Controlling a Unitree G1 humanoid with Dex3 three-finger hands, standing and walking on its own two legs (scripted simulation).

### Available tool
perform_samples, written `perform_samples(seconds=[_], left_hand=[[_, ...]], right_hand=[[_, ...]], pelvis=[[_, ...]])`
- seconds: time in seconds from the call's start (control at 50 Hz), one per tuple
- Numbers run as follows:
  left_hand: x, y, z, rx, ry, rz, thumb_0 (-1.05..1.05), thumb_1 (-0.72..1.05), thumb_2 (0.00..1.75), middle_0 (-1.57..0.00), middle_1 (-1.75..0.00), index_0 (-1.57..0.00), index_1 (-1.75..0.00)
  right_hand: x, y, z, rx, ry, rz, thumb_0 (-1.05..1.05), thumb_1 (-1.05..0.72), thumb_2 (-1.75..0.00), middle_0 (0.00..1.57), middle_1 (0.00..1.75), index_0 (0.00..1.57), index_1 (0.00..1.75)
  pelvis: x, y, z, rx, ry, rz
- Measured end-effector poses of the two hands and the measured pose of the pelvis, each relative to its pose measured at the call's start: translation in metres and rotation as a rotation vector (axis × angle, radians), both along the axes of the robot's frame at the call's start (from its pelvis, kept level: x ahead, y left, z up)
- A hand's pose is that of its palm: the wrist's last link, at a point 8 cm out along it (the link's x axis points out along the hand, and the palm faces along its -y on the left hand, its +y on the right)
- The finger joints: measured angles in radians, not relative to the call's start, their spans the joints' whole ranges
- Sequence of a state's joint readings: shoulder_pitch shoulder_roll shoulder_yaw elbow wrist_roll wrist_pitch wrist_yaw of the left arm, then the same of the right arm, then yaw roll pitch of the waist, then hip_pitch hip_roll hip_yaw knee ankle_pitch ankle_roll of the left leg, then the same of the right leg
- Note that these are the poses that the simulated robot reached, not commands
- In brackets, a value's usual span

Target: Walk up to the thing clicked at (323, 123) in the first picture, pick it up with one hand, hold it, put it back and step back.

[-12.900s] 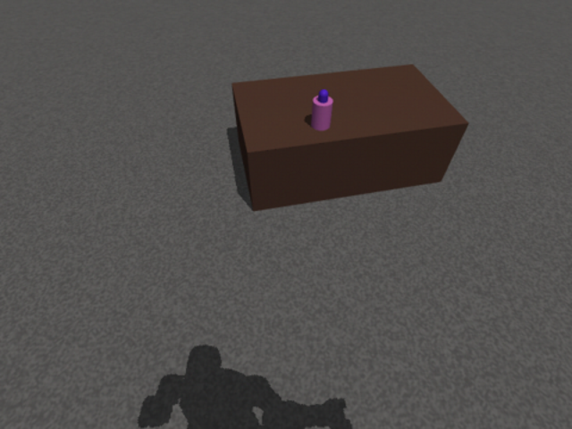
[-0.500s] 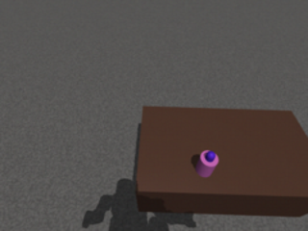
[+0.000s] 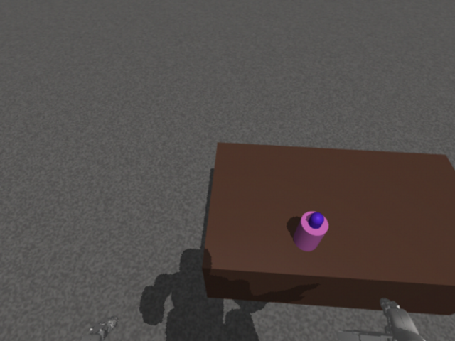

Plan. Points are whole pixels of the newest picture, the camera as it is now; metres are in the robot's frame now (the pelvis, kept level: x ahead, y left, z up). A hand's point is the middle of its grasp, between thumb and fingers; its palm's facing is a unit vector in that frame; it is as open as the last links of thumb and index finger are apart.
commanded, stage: go down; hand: right
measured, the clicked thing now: (311, 228) +0.48 -0.24 -0.32
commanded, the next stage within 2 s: none
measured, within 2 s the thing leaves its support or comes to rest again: neither
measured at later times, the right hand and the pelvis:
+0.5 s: hand (373, 329) +0.18 -0.27 -0.13, palm faces +0.07 +0.94 -0.34, open 17.6 cm; pelvis +0.02 -0.02 -0.02, yaw -1 degrees
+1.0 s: hand out of the picture +0.15 -0.29 -0.12, palm faces +0.14 +0.93 -0.34, open 17.4 cm; pelvis +0.01 -0.01 -0.04, yaw -2 degrees
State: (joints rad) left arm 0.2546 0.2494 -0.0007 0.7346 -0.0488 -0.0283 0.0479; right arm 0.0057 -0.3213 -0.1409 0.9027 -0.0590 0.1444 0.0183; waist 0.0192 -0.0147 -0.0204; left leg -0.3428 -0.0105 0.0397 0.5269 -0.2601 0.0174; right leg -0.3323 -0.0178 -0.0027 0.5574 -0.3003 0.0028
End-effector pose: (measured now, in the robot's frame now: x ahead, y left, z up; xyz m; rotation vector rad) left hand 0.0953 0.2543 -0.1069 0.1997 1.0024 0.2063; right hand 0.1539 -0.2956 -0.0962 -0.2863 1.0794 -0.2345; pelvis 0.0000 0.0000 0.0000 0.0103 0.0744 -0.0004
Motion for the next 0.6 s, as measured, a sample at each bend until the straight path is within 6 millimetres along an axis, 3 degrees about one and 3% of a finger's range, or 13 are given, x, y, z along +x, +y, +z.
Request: perform_samples(seconds=[0.16,0.28,0.46,0.6], left_hand=[[0.029,-0.016,0.004,0.013,-0.098,-0.043,0.01,0.92,0.89,-0.21,-0.3,-0.21,-0.3],[0.049,-0.025,0.004,0.045,-0.14,-0.083,0.01,0.91,0.89,-0.21,-0.3,-0.21,-0.3],[0.069,-0.033,0.002,0.051,-0.215,-0.072,0.01,0.91,0.9,-0.2,-0.3,-0.2,-0.3],[0.072,-0.035,0.0,0.038,-0.243,-0.08,0.01,0.91,0.9,-0.2,-0.29,-0.2,-0.29]], right_hand=[[-0.015,-0.003,-0.008,0.014,0.06,-0.017,0.0,0.23,-0.1,0.07,0.04,0.06,0.05],[-0.012,-0.01,-0.011,0.004,0.016,-0.037,-0.01,0.43,-0.06,0.05,0.05,0.05,0.06],[0.006,-0.015,-0.003,-0.002,-0.036,-0.012,-0.01,0.55,-0.03,0.05,0.05,0.05,0.06],[0.005,-0.013,-0.002,0.005,-0.019,-0.009,-0.01,0.56,-0.02,0.06,0.05,0.05,0.06]], pelvis=[[0.002,-0.012,-0.005,0.008,0.023,-0.002],[0.009,-0.017,-0.013,0.016,0.051,-0.011],[0.023,-0.023,-0.023,0.032,0.073,-0.019],[0.023,-0.022,-0.029,0.038,0.087,-0.021]])
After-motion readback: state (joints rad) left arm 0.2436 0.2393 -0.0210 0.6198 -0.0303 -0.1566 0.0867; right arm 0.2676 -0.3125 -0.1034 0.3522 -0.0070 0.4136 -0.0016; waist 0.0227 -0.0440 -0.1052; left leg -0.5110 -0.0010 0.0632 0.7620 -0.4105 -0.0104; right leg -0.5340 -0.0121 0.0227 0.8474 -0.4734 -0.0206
